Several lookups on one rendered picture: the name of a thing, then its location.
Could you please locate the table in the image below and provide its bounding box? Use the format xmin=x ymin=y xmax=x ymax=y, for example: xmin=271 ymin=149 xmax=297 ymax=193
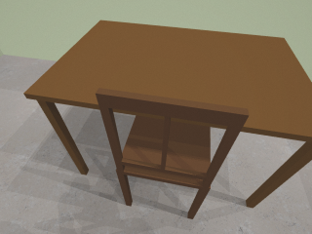
xmin=23 ymin=19 xmax=312 ymax=208

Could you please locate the chair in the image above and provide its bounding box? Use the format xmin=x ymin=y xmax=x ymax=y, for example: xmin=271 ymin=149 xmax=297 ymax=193
xmin=96 ymin=88 xmax=250 ymax=219

